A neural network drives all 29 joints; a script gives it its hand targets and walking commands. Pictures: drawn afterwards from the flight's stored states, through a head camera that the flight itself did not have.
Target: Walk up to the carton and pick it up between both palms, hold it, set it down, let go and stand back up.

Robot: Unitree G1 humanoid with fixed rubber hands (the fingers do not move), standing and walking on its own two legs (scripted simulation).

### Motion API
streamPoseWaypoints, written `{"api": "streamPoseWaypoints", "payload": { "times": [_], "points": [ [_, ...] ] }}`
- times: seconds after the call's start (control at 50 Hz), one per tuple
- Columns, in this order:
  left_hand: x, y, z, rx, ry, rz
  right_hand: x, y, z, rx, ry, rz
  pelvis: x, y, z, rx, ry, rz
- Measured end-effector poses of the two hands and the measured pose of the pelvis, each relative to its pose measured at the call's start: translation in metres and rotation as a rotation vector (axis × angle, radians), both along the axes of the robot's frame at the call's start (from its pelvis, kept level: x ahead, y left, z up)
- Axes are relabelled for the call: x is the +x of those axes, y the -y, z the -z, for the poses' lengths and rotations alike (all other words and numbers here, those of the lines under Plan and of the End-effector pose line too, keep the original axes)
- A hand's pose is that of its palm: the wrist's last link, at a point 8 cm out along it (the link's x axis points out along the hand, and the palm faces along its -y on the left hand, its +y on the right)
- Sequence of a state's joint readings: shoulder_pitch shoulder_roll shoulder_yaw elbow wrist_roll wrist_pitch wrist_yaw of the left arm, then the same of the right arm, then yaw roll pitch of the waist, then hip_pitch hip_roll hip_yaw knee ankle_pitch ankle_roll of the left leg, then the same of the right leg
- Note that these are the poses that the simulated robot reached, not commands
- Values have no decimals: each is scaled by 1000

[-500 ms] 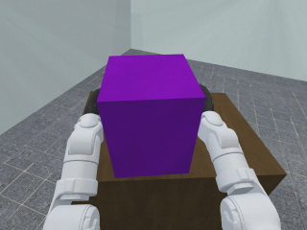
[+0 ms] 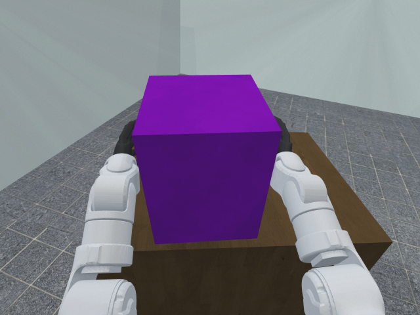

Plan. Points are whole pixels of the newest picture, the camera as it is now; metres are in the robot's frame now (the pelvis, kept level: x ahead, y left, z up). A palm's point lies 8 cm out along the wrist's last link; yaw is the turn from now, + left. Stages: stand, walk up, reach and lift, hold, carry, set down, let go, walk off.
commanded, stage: hold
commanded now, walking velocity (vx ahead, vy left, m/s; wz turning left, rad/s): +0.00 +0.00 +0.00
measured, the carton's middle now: (203, 157) +0.38 +0.00 +0.18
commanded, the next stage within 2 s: none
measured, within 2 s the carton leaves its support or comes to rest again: neither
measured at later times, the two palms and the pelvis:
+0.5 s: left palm (123, 157) +0.36 +0.15 +0.20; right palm (279, 152) +0.36 -0.14 +0.21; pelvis +0.00 +0.00 +0.00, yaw +0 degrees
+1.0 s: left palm (122, 156) +0.36 +0.15 +0.20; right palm (278, 151) +0.37 -0.14 +0.21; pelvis +0.01 +0.00 +0.00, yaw +0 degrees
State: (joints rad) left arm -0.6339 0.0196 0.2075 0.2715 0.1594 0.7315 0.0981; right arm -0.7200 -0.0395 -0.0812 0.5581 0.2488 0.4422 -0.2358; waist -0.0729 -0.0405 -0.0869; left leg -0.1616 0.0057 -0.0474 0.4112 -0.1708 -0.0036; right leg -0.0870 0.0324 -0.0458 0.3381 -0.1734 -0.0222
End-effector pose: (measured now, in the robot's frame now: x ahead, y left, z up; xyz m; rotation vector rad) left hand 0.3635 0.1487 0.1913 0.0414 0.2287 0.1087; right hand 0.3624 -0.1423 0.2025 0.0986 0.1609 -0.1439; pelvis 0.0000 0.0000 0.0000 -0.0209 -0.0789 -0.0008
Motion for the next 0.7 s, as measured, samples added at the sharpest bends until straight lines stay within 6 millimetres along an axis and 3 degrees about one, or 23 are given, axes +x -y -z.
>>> {"api": "streamPoseWaypoints", "payload": {
  "times": [0.7],
  "points": [
    [-1, -2, -9, 3, 9, -19, 4, -2, -9, 3, 9, -19, 5, 1, 0, 1, 4, -1]
  ]
}}
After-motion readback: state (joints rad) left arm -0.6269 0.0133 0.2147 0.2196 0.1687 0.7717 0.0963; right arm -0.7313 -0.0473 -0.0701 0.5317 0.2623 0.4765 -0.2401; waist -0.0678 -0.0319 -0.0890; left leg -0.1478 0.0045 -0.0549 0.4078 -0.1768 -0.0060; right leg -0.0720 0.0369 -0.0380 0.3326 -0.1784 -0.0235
